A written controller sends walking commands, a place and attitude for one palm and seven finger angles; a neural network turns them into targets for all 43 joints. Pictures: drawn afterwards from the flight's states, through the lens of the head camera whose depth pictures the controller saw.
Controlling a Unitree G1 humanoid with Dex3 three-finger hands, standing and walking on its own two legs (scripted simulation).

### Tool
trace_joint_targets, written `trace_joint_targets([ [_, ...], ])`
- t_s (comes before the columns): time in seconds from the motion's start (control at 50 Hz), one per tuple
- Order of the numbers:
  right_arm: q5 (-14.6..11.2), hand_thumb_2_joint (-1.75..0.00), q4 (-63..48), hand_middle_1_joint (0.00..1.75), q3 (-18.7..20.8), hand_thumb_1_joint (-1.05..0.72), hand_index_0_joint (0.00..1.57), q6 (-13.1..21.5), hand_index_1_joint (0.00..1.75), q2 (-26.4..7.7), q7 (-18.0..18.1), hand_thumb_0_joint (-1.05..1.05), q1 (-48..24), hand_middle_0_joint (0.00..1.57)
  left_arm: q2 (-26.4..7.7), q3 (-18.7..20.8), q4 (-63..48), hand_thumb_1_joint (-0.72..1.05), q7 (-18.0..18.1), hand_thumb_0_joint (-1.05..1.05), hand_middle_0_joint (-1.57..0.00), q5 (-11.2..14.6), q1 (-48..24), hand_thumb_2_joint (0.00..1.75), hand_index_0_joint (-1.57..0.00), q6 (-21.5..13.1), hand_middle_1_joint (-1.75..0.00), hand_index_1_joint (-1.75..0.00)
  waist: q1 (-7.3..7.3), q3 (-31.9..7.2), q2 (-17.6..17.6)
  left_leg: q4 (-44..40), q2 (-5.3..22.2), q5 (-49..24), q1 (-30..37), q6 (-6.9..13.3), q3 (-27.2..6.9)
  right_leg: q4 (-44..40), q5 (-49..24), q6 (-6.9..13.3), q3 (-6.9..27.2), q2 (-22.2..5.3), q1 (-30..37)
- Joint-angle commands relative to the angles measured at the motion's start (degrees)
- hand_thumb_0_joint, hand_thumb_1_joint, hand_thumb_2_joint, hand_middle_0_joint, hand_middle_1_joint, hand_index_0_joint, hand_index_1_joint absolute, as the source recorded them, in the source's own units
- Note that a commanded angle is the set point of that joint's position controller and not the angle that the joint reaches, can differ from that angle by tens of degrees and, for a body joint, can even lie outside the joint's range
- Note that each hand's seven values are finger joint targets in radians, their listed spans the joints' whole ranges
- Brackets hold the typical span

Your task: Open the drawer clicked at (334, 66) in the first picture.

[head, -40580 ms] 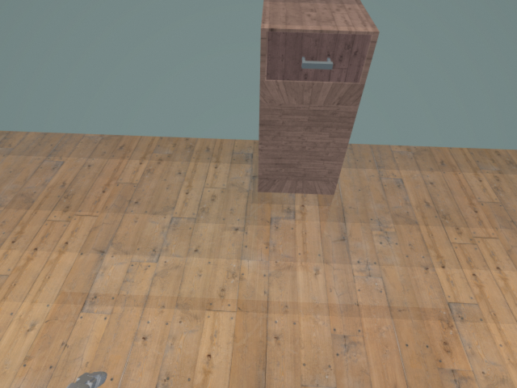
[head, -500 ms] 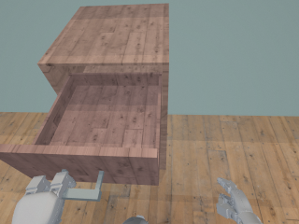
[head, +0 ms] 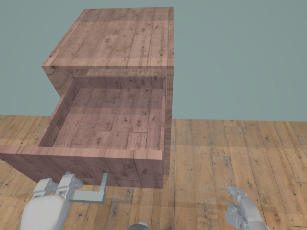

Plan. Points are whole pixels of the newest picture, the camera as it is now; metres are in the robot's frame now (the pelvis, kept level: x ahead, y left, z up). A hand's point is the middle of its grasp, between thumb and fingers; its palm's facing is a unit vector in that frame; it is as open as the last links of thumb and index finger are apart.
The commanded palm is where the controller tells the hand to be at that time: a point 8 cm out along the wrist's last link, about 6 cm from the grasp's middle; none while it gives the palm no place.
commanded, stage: lift the hand off the handle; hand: left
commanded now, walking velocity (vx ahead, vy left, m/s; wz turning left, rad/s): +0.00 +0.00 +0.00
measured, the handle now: (83, 186) +0.21 +0.20 +0.04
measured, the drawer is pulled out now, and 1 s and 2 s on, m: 0.30 0.30 0.30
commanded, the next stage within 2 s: draw the hand back to the body in 1.50 s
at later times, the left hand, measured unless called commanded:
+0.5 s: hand (59, 203) +0.17 +0.23 +0.05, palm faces +0.03 -0.13 -0.99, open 13.4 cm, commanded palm +0.14 +0.23 +0.11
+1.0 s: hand (48, 193) +0.17 +0.23 +0.11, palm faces +0.07 -0.16 -0.99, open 13.4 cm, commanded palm +0.14 +0.23 +0.18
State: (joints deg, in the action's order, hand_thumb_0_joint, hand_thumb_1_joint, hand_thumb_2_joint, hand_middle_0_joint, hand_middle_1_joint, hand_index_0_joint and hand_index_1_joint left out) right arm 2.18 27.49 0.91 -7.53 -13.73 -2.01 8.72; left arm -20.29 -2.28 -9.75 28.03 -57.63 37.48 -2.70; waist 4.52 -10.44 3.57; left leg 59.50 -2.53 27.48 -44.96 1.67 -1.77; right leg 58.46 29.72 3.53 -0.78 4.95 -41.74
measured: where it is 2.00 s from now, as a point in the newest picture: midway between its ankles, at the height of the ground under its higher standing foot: outside the picture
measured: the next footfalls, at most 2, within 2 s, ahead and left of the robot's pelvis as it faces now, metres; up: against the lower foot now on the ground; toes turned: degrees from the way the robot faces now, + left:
none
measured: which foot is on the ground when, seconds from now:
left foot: down 0.00-1.00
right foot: down 0.00-1.00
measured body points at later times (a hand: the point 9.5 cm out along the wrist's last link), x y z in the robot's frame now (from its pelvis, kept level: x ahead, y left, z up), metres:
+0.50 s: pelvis +0.01 +0.01 +0.02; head +0.02 -0.02 +0.46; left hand +0.16 +0.24 +0.10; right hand +0.22 -0.20 -0.07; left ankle +0.02 +0.10 -0.67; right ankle -0.01 -0.09 -0.67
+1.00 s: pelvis +0.01 +0.01 +0.03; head +0.01 -0.02 +0.48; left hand +0.16 +0.23 +0.16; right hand +0.23 -0.18 -0.05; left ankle +0.02 +0.10 -0.67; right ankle -0.01 -0.09 -0.67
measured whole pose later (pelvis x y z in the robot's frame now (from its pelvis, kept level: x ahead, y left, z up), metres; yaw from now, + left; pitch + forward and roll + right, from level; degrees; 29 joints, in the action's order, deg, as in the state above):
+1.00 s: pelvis +0.01 +0.01 +0.03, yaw -1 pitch +7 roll -1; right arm -0.5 25.8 -1.5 -6.1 -13.5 -2.4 10.2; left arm -24.9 -4.6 -28.1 15.3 -53.1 39.3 5.1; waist 6.6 -9.0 6.0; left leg 47.8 -2.4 24.0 -30.3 2.8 -0.8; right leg 45.5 25.2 2.2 1.2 4.7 -26.8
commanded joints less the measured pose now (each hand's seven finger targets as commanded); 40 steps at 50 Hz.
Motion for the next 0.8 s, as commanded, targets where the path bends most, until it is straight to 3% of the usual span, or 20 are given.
trace_joint_targets([
  [0.0, 0.0, -0.90, -9.5, 0.30, 1.6, -0.90, 0.20, 2.4, 0.30, -5.5, 0.9, 0.00, -6.9, 0.20, -9.9, 6.2, -9.6, -0.50, 2.5, 0.00, -0.30, -1.9, -1.0, 0.30, -0.30, -0.5, -1.20, -1.20, -0.85, -6.2, -4.3, -6.4, -0.2, -10.6, 10.7, 1.0, 0.0, -12.1, -13.1, -0.6, 3.1, -2.1, -0.5],
  [0.08, -0.2, -0.90, -9.3, 0.30, 1.7, -0.90, 0.20, 2.3, 0.30, -5.4, 0.9, 0.00, -6.7, 0.20, -9.6, 6.1, -9.5, -0.50, 2.9, 0.00, -0.30, -2.4, -3.3, 0.30, -0.30, 0.3, -1.20, -1.20, -0.56, -6.5, -1.1, -6.8, -0.1, -10.5, 11.7, 0.7, 0.0, -11.6, -11.6, -0.3, 2.4, -1.7, -1.0],
  [0.12, -0.2, -0.90, -9.3, 0.30, 1.4, -0.90, 0.20, 2.3, 0.30, -5.3, 0.9, 0.00, -6.7, 0.20, -9.3, 5.8, -9.5, -0.50, 3.0, 0.00, -0.30, -2.1, -3.9, 0.30, -0.30, 1.2, -1.20, -1.20, -0.47, -7.5, -1.2, -7.1, -0.1, -11.4, 12.5, 0.6, -0.1, -11.6, -12.4, -0.3, 2.4, -1.6, -0.2],
  [0.14, -0.3, -0.90, -9.2, 0.30, 1.7, -0.90, 0.20, 2.4, 0.30, -5.3, 1.0, 0.00, -6.7, 0.20, -7.6, 3.9, -9.7, -0.50, 2.8, 0.00, -0.30, -1.9, -4.9, 0.30, -0.30, 1.5, -1.20, -1.20, -1.09, -7.4, -1.0, -7.3, 0.1, -11.7, 13.0, 0.8, -0.1, -11.7, -12.8, -0.4, 1.9, -1.5, -0.3],
  [0.18, -0.4, -0.90, -9.0, 0.30, 1.7, -0.90, 0.20, 2.5, 0.30, -5.3, 1.1, 0.00, -6.4, 0.20, -7.3, 3.3, -9.4, -0.50, 2.7, 0.00, -0.30, -1.7, -6.5, 0.30, -0.30, 2.2, -1.20, -1.20, -1.46, -7.2, -1.5, -7.8, 0.3, -11.5, 13.4, 0.8, -0.4, -12.0, -12.1, -0.5, 1.3, -1.4, -0.4],
  [0.3, -0.9, -0.90, -9.8, 0.30, 1.1, -0.90, 0.20, 3.2, 0.30, -5.3, 1.7, 0.00, -6.9, 0.20, -9.8, 3.9, -15.6, -0.50, 1.0, 0.00, -0.30, -0.2, -6.1, 0.30, -0.30, 3.6, -1.20, -1.20, -0.71, -9.3, -1.8, -9.9, 0.4, -14.2, 17.1, 1.0, -0.3, -14.3, -14.6, -0.5, 2.3, -1.9, 3.7],
  [0.38, -0.9, -0.90, -9.8, 0.30, 0.8, -0.90, 0.20, 3.7, 0.30, -4.9, 1.5, 0.00, -7.1, 0.20, -9.4, 3.1, -18.3, -0.50, -0.9, 0.00, -0.30, 0.3, -3.9, 0.30, -0.30, 3.3, -1.20, -1.20, -0.25, -7.1, -1.2, -11.1, 0.8, -15.8, 18.4, 1.0, -0.1, -15.2, -15.6, -0.6, 2.0, -2.1, 4.5],
  [0.4, -1.1, -0.90, -10.0, 0.30, 0.7, -0.90, 0.20, 3.7, 0.30, -5.1, 1.5, 0.00, -7.2, 0.20, -10.6, 4.6, -18.6, -0.50, -1.0, 0.00, -0.30, 0.6, -2.9, 0.30, -0.30, 3.4, -1.20, -1.20, -0.16, -7.1, -1.3, -11.5, 0.9, -16.6, 18.7, 1.0, -0.2, -15.4, -16.2, -0.4, 2.1, -2.0, 5.3],
  [0.44, -1.2, -0.90, -10.0, 0.30, 0.7, -0.90, 0.20, 3.8, 0.30, -4.9, 0.9, 0.00, -7.1, 0.20, -9.0, 2.8, -18.7, -0.50, -1.9, 0.00, -0.30, 0.6, -2.6, 0.30, -0.30, 3.6, -1.20, -1.20, -0.40, -4.4, -1.0, -12.1, 1.2, -16.3, 19.2, 0.9, -0.5, -15.9, -15.0, -0.5, 1.6, -2.0, 4.0],
  [0.54, -1.6, -0.90, -10.6, 0.30, 0.7, -0.90, 0.20, 3.7, 0.30, -4.9, 0.5, 0.00, -7.3, 0.20, -9.8, 3.8, -20.9, -0.50, -3.5, 0.00, -0.30, 1.0, -2.7, 0.30, -0.30, 4.5, -1.20, -1.20, -0.08, -3.4, -1.1, -13.8, 1.7, -15.2, 20.2, 0.8, -0.4, -17.4, -13.5, -0.6, 1.5, -2.0, 5.2],
  [0.56, -1.5, -0.90, -10.8, 0.30, 0.7, -0.90, 0.20, 3.7, 0.30, -4.9, 0.5, 0.00, -7.2, 0.20, -9.5, 3.2, -21.3, -0.50, -3.9, 0.00, -0.30, 1.2, -3.8, 0.30, -0.30, 4.7, -1.20, -1.20, -0.41, -3.3, -2.7, -13.9, 1.7, -14.8, 20.3, 0.8, -0.4, -17.7, -12.8, -0.8, 1.4, -2.3, 4.9],
  [0.62, -1.7, -0.90, -11.3, 0.30, 0.6, -0.90, 0.20, 4.1, 0.30, -4.9, 0.4, 0.00, -6.9, 0.20, -10.1, 3.7, -24.4, -0.50, -4.8, 0.00, -0.30, 1.7, -3.3, 0.30, -0.30, 4.7, -1.20, -1.20, 0.30, -5.6, -1.6, -14.6, 2.0, -16.4, 22.4, 0.7, -0.5, -18.0, -13.4, -0.6, 1.7, -2.4, 6.3],
  [0.7, -2.0, -0.90, -12.0, 0.30, 0.5, -0.90, 0.20, 4.5, 0.30, -5.0, 0.2, 0.00, -7.1, 0.20, -10.5, 3.4, -28.1, -0.50, -6.0, 0.00, -0.30, 2.3, -3.0, 0.30, -0.30, 5.1, -1.20, -1.20, 0.44, -4.9, 0.3, -15.3, 2.4, -18.6, 23.6, 0.6, -0.7, -18.9, -14.3, -0.4, 1.7, -2.4, 7.0],
  [0.78, -2.0, -0.90, -11.9, 0.30, 0.2, -0.90, 0.20, 4.4, 0.30, -4.9, 0.0, 0.00, -6.8, 0.20, -10.9, 3.5, -29.3, -0.50, -7.0, 0.00, -0.30, 1.9, -2.4, 0.30, -0.30, 5.5, -1.20, -1.20, 0.60, -3.3, -0.7, -15.7, 2.5, -18.7, 24.2, 0.6, -0.4, -19.9, -14.6, -0.7, 1.6, -2.7, 7.2],
])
